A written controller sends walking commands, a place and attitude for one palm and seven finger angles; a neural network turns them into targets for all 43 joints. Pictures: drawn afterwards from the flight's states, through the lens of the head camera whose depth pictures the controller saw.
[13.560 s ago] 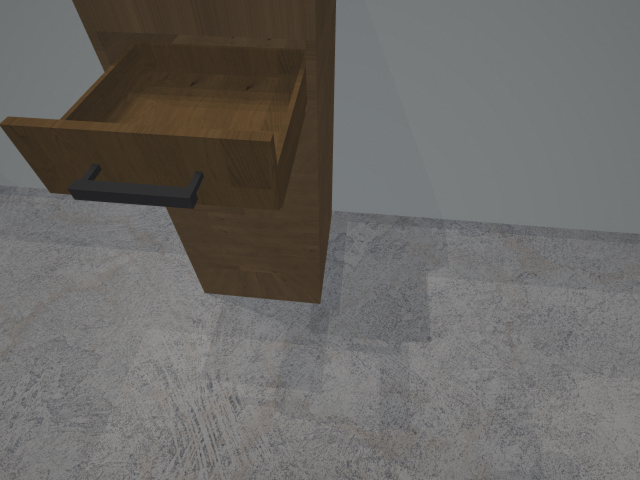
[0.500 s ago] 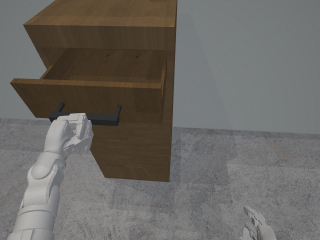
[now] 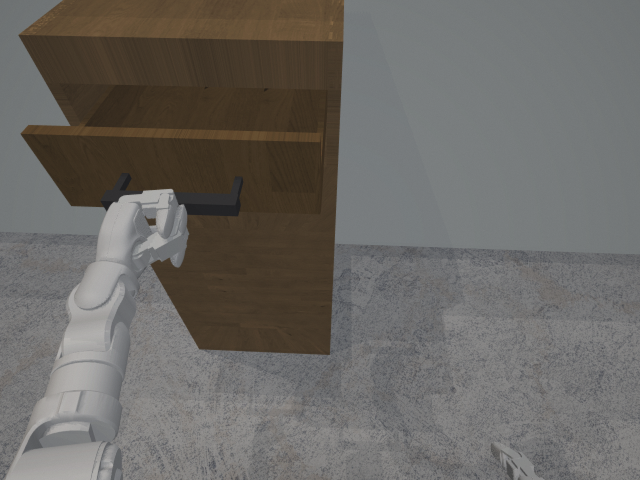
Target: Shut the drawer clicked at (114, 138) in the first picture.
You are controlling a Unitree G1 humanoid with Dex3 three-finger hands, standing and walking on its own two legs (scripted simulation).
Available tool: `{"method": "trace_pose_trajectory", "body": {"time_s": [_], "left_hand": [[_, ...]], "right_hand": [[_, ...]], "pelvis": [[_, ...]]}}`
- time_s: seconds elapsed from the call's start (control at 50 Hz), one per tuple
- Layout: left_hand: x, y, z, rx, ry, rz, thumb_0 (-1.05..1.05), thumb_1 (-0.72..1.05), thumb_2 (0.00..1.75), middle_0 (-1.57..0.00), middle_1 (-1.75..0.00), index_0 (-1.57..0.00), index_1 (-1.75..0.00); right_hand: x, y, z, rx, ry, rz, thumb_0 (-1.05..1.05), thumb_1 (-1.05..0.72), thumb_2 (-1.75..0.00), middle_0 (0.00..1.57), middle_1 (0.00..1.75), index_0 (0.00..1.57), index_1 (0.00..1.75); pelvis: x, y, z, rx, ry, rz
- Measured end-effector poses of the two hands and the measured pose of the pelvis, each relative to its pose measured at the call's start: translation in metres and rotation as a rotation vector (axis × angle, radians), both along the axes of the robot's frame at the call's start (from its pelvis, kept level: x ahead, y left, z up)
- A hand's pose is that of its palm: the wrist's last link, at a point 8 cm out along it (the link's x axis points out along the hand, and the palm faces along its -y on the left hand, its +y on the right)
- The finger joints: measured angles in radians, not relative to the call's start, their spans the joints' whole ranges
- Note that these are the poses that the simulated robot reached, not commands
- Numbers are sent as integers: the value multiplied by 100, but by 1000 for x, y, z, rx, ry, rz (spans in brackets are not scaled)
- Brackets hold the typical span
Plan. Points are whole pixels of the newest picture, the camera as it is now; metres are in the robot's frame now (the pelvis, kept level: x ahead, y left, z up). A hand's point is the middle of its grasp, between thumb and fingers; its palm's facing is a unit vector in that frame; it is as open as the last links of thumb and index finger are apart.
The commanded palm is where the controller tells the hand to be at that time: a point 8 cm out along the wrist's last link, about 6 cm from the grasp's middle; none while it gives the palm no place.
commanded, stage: push the drawer shut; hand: left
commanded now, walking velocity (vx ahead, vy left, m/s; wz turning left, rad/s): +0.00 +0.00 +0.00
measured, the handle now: (176, 192) +0.46 +0.21 +0.11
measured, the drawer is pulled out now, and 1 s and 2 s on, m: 0.12 0.01 0.00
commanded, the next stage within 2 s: pull the fist back off the drawer in 1.26 s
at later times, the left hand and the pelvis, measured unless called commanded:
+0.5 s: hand (193, 199) +0.44 +0.18 +0.11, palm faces -0.03 -1.00 -0.02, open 2.9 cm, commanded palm +0.43 +0.23 +0.11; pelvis +0.00 +0.00 +0.00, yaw -1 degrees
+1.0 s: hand (204, 176) +0.49 +0.17 +0.11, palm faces -0.03 -1.00 -0.01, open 3.1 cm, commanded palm +0.49 +0.23 +0.11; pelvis +0.00 +0.00 -0.01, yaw -1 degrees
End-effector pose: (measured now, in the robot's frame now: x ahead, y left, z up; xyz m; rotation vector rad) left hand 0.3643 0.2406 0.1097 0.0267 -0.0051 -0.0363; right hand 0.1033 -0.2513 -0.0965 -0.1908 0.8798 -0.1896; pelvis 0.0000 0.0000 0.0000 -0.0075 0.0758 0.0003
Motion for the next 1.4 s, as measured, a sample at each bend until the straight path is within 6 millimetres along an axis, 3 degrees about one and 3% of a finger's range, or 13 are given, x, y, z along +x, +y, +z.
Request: {"method": "trace_pose_trajectory", "body": {"time_s": [0.32, 0.7, 1.1, 1.4], "left_hand": [[35, -4, 0, -3, 15, 4, -5, 77, 91, -140, -160, -140, -160], [81, -10, 3, -15, 9, 5, 0, 80, 91, -140, -160, -139, -160], [118, -12, 5, -10, 39, 13, 1, 80, 93, -140, -160, -140, -160], [124, 1, 1, 0, 54, 14, -7, 62, 96, -140, -160, -139, -160]], "right_hand": [[-31, -1, -10, -9, 114, -27, 1, -90, -90, 20, 30, 20, 30], [-90, -9, -15, -18, 275, -123, 1, -90, -90, 20, 30, 20, 30], [-105, -5, -20, -23, 344, -123, 1, -90, -90, 20, 30, 20, 30], [-147, -10, -16, -71, 446, -132, 1, -90, -90, 21, 30, 20, 30]], "pelvis": [[-5, 2, -3, -4, 30, 3], [0, 4, -6, -8, 87, -22], [-2, 5, -13, -18, 152, -12], [-13, 4, -18, -35, 197, 6]]}}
